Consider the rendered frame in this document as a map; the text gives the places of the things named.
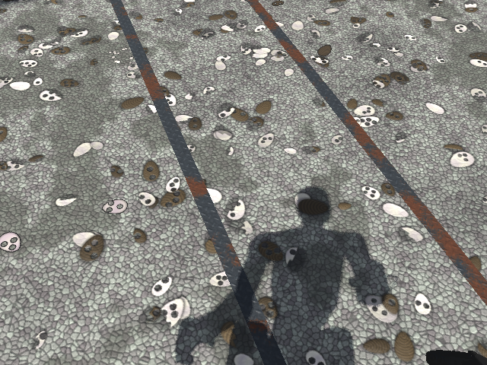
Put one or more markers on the robot right hand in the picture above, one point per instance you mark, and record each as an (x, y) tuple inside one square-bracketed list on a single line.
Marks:
[(440, 357)]

